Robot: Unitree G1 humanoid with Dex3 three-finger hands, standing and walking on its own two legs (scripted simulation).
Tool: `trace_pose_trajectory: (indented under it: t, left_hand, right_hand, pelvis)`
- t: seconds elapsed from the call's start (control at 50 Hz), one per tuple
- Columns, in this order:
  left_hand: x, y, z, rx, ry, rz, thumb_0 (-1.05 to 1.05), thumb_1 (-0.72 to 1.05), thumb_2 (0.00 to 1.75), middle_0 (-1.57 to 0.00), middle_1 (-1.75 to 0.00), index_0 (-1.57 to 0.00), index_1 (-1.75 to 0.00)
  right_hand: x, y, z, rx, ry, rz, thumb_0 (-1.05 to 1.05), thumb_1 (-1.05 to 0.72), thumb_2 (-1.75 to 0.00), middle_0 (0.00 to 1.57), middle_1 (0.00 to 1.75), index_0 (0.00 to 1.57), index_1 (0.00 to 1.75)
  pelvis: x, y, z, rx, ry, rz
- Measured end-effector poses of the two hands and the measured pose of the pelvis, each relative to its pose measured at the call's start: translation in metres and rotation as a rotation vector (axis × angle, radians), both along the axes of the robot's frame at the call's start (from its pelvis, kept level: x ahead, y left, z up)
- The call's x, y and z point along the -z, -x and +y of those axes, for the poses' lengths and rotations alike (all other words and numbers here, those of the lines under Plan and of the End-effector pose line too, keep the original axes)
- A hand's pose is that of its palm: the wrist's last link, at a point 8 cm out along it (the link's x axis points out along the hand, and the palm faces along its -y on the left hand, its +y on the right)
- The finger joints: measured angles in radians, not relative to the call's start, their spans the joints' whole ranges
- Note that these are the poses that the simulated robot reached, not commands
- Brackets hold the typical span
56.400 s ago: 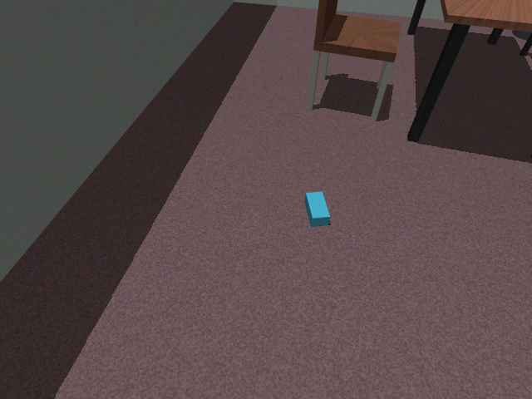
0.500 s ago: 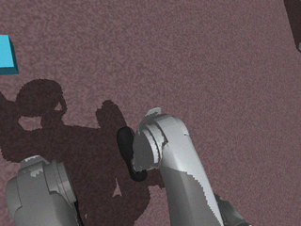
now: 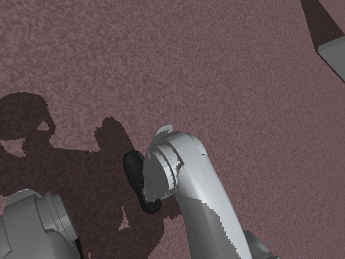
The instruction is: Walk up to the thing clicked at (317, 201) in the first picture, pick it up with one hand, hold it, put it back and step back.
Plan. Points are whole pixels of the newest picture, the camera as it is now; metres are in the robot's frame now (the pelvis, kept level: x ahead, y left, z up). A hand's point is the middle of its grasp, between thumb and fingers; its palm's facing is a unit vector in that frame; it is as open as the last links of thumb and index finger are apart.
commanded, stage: rest palm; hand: left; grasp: from above
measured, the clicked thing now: out of the picture +0.57 +0.24 -0.30
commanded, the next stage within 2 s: close in 1.28 s
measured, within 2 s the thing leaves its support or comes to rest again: neither
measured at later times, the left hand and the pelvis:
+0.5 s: hand out of the picture +0.55 +0.22 -0.24, palm faces -0.45 -0.04 -0.89, open 13.7 cm; pelvis -0.01 +0.00 +0.00, yaw -2 degrees
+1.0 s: hand out of the picture +0.55 +0.21 -0.25, palm faces -0.44 -0.04 -0.90, open 13.2 cm; pelvis -0.01 +0.00 +0.00, yaw -2 degrees
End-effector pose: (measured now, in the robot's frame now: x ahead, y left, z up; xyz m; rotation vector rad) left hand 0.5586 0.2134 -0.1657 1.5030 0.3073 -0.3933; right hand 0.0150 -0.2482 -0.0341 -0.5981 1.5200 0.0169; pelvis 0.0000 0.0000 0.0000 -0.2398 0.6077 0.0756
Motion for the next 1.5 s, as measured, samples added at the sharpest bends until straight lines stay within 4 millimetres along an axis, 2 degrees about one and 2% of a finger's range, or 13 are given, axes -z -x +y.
trace_pose_trajectory:
  t: [0.12,0.2,0.32,0.5,0.7,0.9,1.14,1.3,1.5]
  left_hand:
    - [0.021,0.008,0.0,-0.013,0.0,0.05,0.0,-0.42,0.94,-0.08,-1.07,-0.11,-1.03]
    - [0.027,0.012,0.004,-0.013,0.014,0.039,0.0,-0.42,0.93,-0.08,-1.08,-0.1,-1.03]
    - [0.023,0.011,0.006,0.003,0.017,0.022,0.0,-0.42,0.93,-0.07,-1.08,-0.1,-1.03]
    - [0.015,0.006,0.01,-0.009,0.014,0.015,0.0,-0.43,0.94,-0.08,-1.07,-0.1,-1.03]
    - [0.025,0.009,0.002,0.007,0.019,0.038,0.0,-0.42,0.93,-0.08,-1.09,-0.11,-1.05]
    - [0.032,0.01,-0.001,-0.002,0.01,0.018,0.0,-0.4,0.94,-0.09,-1.12,-0.12,-1.07]
    - [0.032,0.002,0.0,-0.034,0.005,0.028,0.0,-0.37,0.97,-0.11,-1.15,-0.14,-1.1]
    - [0.037,0.005,0.001,-0.02,0.012,0.044,0.0,-0.35,0.98,-0.12,-1.17,-0.15,-1.12]
    - [0.029,0.004,0.002,-0.002,0.028,0.012,0.0,-0.29,0.97,-0.15,-1.17,-0.18,-1.11]
  right_hand:
    - [-0.007,0.013,-0.002,-0.008,0.005,0.037,-0.01,-0.91,-0.9,0.2,0.3,0.21,0.3]
    - [-0.014,0.021,-0.006,-0.016,0.024,0.071,-0.01,-0.91,-0.9,0.2,0.3,0.21,0.3]
    - [-0.023,0.027,-0.011,-0.024,0.058,0.09,-0.01,-0.91,-0.9,0.2,0.3,0.21,0.3]
    - [-0.025,0.02,-0.005,-0.036,0.062,0.052,-0.01,-0.91,-0.9,0.2,0.3,0.21,0.3]
    - [-0.022,0.016,0.003,-0.058,0.036,0.047,-0.01,-0.91,-0.9,0.2,0.3,0.21,0.3]
    - [-0.024,0.019,0.002,-0.06,0.025,0.059,-0.01,-0.92,-0.9,0.2,0.3,0.21,0.3]
    - [-0.027,0.025,-0.003,-0.048,0.033,0.084,-0.01,-0.92,-0.9,0.2,0.3,0.21,0.3]
    - [-0.031,0.028,-0.002,-0.051,0.05,0.097,-0.01,-0.92,-0.9,0.2,0.3,0.21,0.3]
    - [-0.035,0.026,0.004,-0.058,0.063,0.089,-0.01,-0.92,-0.9,0.2,0.3,0.21,0.3]
  pelvis:
    - [0.002,0.005,-0.001,0.003,0.001,-0.02]
    - [0.002,0.008,-0.003,0.006,0.001,-0.031]
    - [0.0,0.008,-0.002,0.009,0.011,-0.038]
    - [-0.001,0.007,0.003,0.009,0.026,-0.035]
    - [-0.001,0.009,0.003,0.009,0.032,-0.039]
    - [-0.002,0.008,0.001,0.013,0.028,-0.037]
    - [-0.003,0.008,0.0,0.015,0.028,-0.035]
    - [-0.005,0.01,0.001,0.016,0.033,-0.045]
    - [-0.006,0.011,0.004,0.016,0.046,-0.039]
